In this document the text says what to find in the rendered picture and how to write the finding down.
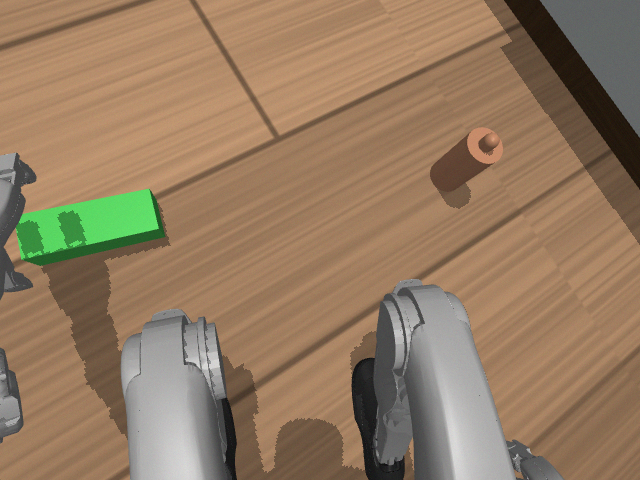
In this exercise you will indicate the left robot foot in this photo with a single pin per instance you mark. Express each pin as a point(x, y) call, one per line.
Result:
point(231, 440)

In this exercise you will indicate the right robot foot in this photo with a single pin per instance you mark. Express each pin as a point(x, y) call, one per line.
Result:
point(365, 410)

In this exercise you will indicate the right robot hand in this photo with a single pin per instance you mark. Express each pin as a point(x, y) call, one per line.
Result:
point(531, 467)

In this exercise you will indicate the left robot hand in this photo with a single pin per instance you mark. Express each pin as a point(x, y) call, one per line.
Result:
point(14, 173)

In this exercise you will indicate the left robot arm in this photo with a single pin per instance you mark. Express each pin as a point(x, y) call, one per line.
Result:
point(11, 416)

